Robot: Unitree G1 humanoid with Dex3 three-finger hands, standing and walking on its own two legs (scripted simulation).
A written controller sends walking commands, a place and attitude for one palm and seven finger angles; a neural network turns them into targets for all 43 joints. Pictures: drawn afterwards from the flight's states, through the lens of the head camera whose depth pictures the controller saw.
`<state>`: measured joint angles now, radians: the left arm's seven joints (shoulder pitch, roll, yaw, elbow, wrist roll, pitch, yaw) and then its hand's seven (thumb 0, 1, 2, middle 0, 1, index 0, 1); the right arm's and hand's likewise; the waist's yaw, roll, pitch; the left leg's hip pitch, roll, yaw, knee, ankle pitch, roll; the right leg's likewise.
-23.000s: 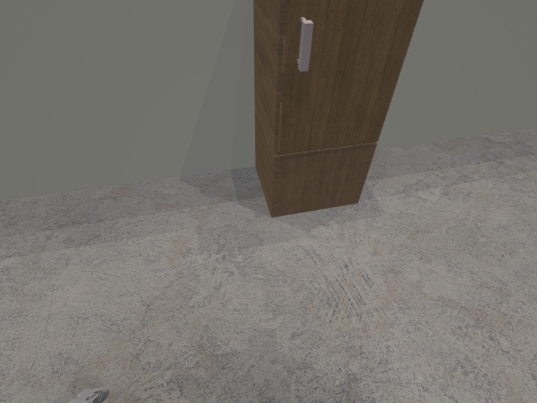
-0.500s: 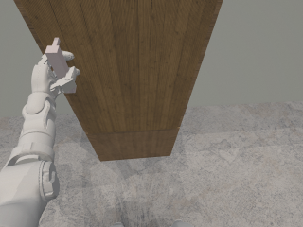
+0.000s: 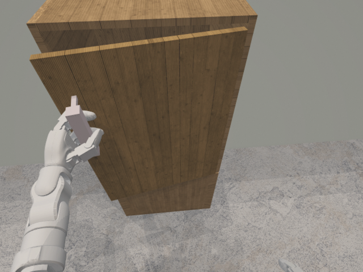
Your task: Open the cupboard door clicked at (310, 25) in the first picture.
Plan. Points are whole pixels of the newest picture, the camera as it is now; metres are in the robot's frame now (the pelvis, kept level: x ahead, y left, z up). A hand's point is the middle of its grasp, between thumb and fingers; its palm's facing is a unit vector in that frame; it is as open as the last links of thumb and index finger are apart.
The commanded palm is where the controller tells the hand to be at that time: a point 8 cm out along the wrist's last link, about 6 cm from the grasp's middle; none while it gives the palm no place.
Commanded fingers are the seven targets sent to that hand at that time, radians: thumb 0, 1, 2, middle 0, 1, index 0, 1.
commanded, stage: pull the door open along its arc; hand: left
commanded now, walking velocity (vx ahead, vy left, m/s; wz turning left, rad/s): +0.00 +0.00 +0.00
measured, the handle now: (84, 126) +0.41 +0.23 +0.11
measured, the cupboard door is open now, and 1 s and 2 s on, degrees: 11 39 41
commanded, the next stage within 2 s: open thumb and fingers to let go in 0.52 s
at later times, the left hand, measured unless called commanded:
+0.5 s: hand (137, 207) +0.22 +0.08 +0.11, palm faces +0.41 -0.91 +0.02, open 6.7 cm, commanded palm +0.15 +0.13 +0.11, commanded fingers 0.00 0.90 0.90 -0.40 -1.35 -0.40 -1.35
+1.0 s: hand (138, 208) +0.22 +0.08 +0.11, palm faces +0.44 -0.90 +0.03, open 9.6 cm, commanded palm +0.17 +0.12 +0.11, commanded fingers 0.00 -0.50 0.30 -0.30 -1.20 -0.30 -1.20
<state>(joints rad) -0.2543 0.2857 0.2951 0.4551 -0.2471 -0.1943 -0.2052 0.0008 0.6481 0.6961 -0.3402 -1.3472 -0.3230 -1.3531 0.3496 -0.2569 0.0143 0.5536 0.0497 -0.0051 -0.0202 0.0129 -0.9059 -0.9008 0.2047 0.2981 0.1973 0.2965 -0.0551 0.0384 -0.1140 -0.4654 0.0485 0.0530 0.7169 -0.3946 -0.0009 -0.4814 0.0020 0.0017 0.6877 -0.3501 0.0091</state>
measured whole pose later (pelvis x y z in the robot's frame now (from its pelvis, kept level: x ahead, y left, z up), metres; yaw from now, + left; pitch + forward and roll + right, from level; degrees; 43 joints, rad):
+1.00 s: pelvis -0.02 -0.04 +0.00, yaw +5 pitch -2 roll +0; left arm 0.32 -0.05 -0.20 -0.24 0.01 -0.01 0.46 0.01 0.12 0.57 -0.35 -1.27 -0.38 -1.27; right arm 0.18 -0.20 0.02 0.57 -0.05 0.03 -0.03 0.02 -0.91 -0.90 0.20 0.30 0.20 0.30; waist 0.01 0.06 -0.03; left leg -0.28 0.05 -0.05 0.66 -0.35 -0.03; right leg -0.27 0.01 -0.09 0.66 -0.36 -0.04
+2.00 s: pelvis -0.03 -0.01 +0.00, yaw +3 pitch -1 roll +0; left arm 0.42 0.08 -0.22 -0.37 -0.05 -0.02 0.09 -0.01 -0.51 0.30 -0.21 -0.39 -0.22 -0.36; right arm 0.25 -0.19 0.06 0.47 0.00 -0.05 0.00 0.02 -0.90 -0.90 0.20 0.30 0.20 0.30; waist 0.00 0.03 -0.04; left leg -0.34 0.02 0.00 0.74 -0.38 -0.01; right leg -0.35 -0.02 -0.04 0.74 -0.37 0.00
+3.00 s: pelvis -0.03 +0.00 -0.02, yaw +5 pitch +2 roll -2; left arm 0.67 0.23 0.09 -0.52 -0.24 -0.12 -0.16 -0.01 -0.51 0.30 -0.15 -0.30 -0.15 -0.30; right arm 0.27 -0.21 0.04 0.45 0.05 -0.19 -0.06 0.02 -0.90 -0.90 0.20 0.30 0.20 0.30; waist 0.03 0.05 -0.09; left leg -0.50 0.02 -0.04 0.91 -0.45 -0.01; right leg -0.47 -0.02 -0.08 0.85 -0.42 0.00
